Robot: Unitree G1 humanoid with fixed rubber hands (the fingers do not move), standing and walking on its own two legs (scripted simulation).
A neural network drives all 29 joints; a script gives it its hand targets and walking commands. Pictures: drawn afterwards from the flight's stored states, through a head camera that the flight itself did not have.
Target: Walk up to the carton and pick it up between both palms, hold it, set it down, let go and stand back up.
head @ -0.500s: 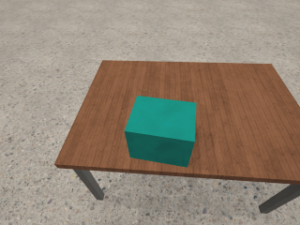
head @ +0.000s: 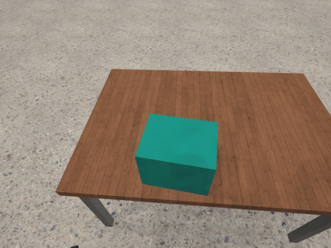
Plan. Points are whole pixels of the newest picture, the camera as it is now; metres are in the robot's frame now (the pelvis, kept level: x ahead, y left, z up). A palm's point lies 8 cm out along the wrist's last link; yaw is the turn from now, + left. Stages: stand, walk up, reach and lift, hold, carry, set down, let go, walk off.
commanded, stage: stand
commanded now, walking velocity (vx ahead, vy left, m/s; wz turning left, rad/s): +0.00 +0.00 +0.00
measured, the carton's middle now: (178, 154) +0.43 -0.01 -0.12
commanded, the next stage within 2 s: none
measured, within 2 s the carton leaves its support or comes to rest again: neither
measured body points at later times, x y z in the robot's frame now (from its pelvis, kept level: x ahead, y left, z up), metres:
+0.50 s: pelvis +0.01 +0.00 +0.00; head +0.02 -0.01 +0.45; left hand +0.09 +0.28 -0.13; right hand +0.09 -0.29 -0.14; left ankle -0.01 +0.10 -0.75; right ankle +0.00 -0.12 -0.75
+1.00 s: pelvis +0.00 -0.01 +0.00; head +0.01 -0.01 +0.45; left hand +0.08 +0.28 -0.13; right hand +0.08 -0.29 -0.14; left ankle -0.01 +0.10 -0.75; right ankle +0.00 -0.12 -0.75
